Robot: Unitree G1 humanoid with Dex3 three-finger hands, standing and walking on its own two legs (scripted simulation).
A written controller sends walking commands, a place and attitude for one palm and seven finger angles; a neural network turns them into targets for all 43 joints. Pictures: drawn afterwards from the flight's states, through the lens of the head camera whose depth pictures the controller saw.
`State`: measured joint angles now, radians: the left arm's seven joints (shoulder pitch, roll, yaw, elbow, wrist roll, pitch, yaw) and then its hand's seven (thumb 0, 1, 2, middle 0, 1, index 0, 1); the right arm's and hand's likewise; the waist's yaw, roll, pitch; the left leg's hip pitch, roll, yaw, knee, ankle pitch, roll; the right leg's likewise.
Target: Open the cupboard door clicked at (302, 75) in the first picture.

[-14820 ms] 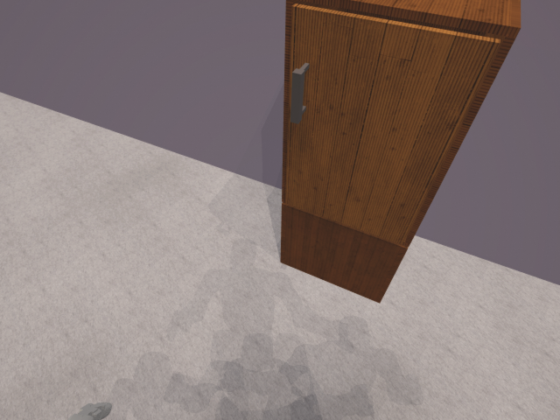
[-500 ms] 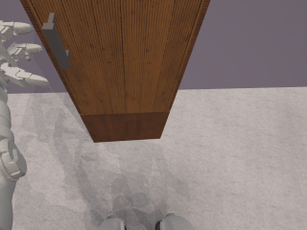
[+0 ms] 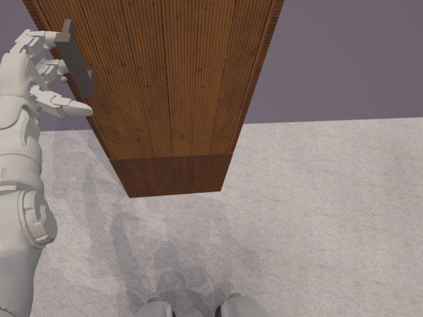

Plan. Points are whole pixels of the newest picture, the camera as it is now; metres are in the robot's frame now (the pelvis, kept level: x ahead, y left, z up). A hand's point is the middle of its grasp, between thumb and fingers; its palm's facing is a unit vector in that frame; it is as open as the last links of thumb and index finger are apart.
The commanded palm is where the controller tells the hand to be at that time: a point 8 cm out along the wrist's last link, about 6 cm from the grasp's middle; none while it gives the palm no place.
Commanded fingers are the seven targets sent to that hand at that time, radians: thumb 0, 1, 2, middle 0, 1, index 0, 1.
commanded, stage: slide the fingers in behind the handle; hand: left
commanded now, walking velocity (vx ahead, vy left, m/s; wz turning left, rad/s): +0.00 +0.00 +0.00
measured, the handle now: (78, 60) +0.57 +0.20 +0.11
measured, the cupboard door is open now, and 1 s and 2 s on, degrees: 0 0 1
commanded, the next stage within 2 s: close the thumb around the handle in 1.02 s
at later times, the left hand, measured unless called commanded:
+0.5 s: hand (84, 83) +0.51 +0.18 +0.11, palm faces -0.01 -1.00 -0.01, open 14.0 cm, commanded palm +0.49 +0.22 +0.11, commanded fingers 0.00 -0.50 0.30 -0.30 -1.20 -0.30 -1.20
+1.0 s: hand (90, 81) +0.51 +0.17 +0.11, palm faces +0.02 -1.00 -0.03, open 14.1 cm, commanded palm +0.49 +0.21 +0.11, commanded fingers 0.00 -0.50 0.30 -0.30 -1.20 -0.30 -1.20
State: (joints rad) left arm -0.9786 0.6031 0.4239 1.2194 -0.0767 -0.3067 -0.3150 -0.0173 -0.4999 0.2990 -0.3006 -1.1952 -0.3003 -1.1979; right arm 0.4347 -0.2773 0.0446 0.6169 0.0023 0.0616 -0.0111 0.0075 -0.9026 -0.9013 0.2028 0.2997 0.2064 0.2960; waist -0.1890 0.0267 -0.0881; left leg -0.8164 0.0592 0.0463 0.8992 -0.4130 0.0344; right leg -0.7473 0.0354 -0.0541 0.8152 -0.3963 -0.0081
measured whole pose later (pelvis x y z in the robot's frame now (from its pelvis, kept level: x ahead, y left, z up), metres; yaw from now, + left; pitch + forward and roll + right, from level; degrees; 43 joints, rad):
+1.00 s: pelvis +0.00 -0.01 +0.00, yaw +2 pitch +18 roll -2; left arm -1.01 0.49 0.33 1.23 -0.09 -0.34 -0.19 -0.02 -0.50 0.30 -0.30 -1.20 -0.28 -1.20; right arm 0.44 -0.28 0.02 0.67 -0.01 0.03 0.00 0.01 -0.90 -0.90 0.20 0.30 0.21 0.30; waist -0.17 0.04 -0.09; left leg -0.81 0.05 0.02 0.89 -0.40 0.02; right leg -0.75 0.03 -0.08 0.83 -0.41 -0.02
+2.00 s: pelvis +0.00 -0.01 +0.00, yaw +1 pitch +18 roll -2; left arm -0.95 0.47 0.36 1.20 -0.09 -0.34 -0.21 0.00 0.75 0.82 -0.38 -1.34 -0.37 -1.35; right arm 0.42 -0.28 0.02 0.65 0.00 0.05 0.00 0.01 -0.90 -0.90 0.20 0.30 0.21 0.30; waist -0.17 0.04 -0.10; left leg -0.78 0.05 0.04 0.88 -0.41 0.03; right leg -0.72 0.03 -0.06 0.82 -0.41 -0.02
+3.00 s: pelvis +0.01 -0.05 +0.02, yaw +4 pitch +3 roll +1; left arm 0.10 -0.09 -0.24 0.00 0.06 -0.04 0.54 0.01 0.69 0.76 -0.34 -1.32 -0.35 -1.34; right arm 0.19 -0.18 0.01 0.57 -0.05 0.09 0.01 0.01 -0.90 -0.90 0.20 0.30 0.20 0.30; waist -0.01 0.05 -0.08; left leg -0.39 0.03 0.00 0.70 -0.36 -0.03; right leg -0.35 0.02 -0.09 0.71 -0.42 -0.06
